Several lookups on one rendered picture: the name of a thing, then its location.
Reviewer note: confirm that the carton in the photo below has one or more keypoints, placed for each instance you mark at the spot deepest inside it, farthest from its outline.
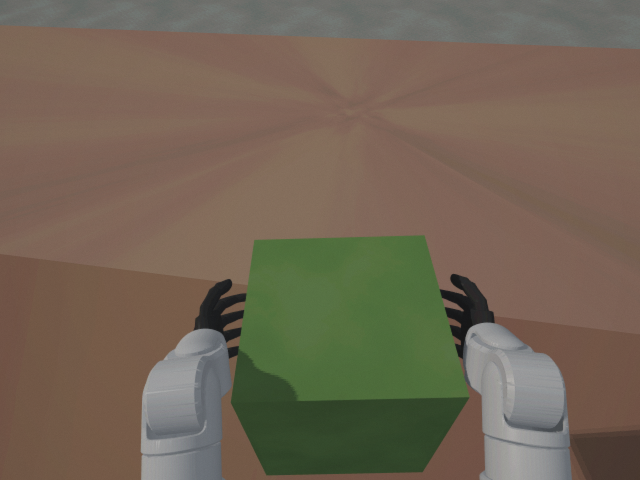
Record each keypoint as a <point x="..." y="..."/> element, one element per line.
<point x="346" y="361"/>

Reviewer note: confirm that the right robot forearm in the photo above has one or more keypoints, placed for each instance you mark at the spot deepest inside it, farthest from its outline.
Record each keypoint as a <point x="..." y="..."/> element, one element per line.
<point x="524" y="406"/>

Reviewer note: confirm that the left robot forearm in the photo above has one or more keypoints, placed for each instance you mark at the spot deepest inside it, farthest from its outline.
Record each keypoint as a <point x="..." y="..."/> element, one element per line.
<point x="181" y="426"/>

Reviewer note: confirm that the robot left hand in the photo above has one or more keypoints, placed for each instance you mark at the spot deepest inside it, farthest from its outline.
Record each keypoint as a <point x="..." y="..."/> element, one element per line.
<point x="211" y="309"/>

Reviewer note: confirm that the robot right hand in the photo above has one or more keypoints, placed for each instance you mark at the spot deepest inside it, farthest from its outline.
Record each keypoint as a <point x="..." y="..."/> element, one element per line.
<point x="474" y="305"/>

